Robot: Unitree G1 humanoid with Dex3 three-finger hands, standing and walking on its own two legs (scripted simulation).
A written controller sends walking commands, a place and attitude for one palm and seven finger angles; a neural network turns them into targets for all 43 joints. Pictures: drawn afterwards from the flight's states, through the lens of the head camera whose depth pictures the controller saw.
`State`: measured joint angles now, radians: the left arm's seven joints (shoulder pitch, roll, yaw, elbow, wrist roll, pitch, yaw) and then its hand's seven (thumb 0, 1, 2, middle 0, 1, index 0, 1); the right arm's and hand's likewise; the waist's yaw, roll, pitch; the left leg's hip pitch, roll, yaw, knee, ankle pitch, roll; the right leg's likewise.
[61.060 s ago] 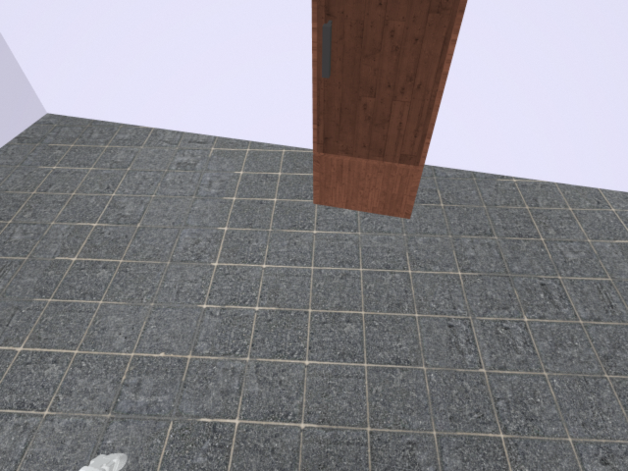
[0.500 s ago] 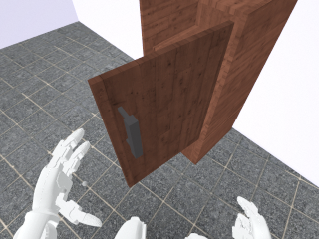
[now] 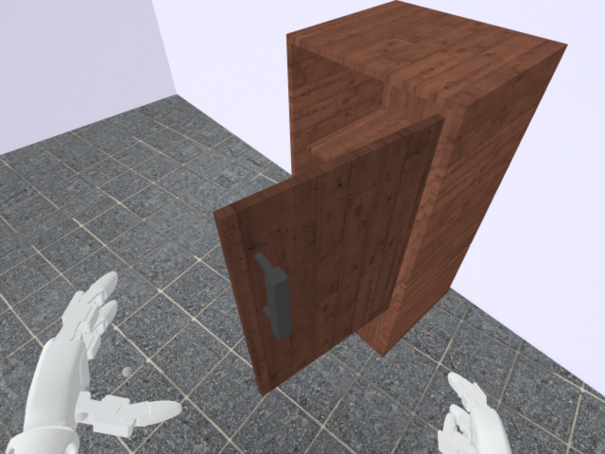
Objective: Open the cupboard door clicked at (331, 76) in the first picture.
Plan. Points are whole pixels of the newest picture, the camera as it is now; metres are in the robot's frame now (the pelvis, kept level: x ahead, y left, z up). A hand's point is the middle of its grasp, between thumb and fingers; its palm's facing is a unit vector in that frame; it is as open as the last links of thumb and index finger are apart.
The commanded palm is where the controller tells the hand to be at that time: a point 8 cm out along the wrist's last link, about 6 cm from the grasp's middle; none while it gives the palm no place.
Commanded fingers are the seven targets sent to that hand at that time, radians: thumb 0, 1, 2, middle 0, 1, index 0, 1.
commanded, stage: draw the hand back to the body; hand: left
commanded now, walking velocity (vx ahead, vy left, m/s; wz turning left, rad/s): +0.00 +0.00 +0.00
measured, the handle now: (272, 297) +0.35 +0.08 +0.00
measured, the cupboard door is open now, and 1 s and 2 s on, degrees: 83 83 83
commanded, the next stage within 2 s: step back with the hand held close in 0.88 s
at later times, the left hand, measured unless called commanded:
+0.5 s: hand (76, 295) +0.22 +0.24 +0.18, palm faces +0.41 -0.80 -0.43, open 9.1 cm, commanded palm +0.17 +0.29 +0.20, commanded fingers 0.00 0.90 0.90 -0.20 -0.30 -0.20 -0.30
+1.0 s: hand (98, 294) +0.22 +0.22 +0.18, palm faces +0.41 -0.81 -0.43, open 7.4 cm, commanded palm +0.18 +0.26 +0.21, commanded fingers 0.00 0.90 0.90 -0.20 -0.30 -0.20 -0.30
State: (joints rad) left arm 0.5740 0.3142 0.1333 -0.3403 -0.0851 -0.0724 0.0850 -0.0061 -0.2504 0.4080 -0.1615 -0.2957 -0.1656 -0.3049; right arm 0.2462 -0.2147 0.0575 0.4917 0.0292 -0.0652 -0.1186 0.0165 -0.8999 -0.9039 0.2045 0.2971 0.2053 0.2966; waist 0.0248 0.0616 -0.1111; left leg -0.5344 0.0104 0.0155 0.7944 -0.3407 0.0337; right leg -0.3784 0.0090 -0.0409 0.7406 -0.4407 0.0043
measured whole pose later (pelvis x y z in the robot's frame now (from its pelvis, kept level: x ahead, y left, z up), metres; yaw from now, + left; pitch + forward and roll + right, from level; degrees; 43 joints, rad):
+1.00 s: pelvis +0.03 -0.04 +0.03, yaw -1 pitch -3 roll +0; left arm 0.49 0.35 0.33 -0.37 -0.08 -0.08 0.11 0.02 0.89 0.90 -0.21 -0.30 -0.21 -0.31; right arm 0.18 -0.23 0.00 0.63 0.01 -0.07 -0.10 0.02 -0.90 -0.90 0.20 0.30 0.20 0.30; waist 0.06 0.07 0.01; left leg -0.15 0.03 0.03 0.41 -0.21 -0.01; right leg -0.01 0.03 -0.02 0.36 -0.30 -0.04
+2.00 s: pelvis -0.13 +0.02 +0.02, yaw +3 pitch -2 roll -5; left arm 0.48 0.43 0.42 -0.52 -0.03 -0.20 0.17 0.02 0.89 0.90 -0.21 -0.30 -0.22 -0.31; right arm 0.17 -0.21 -0.01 0.62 -0.01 -0.06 -0.11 0.02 -0.90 -0.90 0.21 0.30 0.21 0.30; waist 0.00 0.05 0.07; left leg -0.48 0.01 0.01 0.54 -0.12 0.07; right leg -0.36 0.09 0.03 0.70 -0.35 0.02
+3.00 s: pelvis -0.28 +0.05 +0.02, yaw -4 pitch -1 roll +1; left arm 0.53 0.44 0.45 -0.50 -0.03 -0.20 0.17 0.02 0.89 0.90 -0.21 -0.30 -0.21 -0.31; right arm 0.25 -0.19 -0.01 0.66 -0.01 -0.14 -0.09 0.02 -0.90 -0.90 0.20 0.30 0.20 0.30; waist -0.03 -0.04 0.02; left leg -0.29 0.04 0.09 0.56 -0.24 -0.01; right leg -0.23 0.01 -0.04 0.63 -0.41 -0.01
